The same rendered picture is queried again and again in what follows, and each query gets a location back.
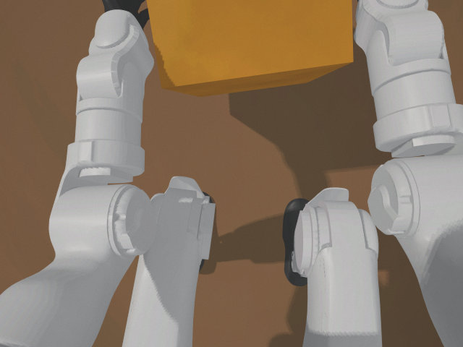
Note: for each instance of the right robot upper arm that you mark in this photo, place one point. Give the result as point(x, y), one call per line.
point(419, 200)

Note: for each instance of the left robot upper arm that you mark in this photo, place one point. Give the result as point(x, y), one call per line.
point(96, 232)

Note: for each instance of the robot shin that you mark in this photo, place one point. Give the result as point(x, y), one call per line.
point(178, 182)
point(369, 229)

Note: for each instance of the left robot hand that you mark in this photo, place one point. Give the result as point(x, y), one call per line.
point(131, 6)

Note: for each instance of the robot right shin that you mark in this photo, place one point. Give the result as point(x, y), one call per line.
point(369, 229)

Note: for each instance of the robot left shin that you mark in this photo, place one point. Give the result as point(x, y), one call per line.
point(178, 182)

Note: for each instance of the right robot forearm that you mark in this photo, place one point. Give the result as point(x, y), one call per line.
point(410, 78)

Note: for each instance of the carton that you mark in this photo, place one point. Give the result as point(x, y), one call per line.
point(213, 47)

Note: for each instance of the left robot forearm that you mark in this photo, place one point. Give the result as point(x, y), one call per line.
point(110, 93)

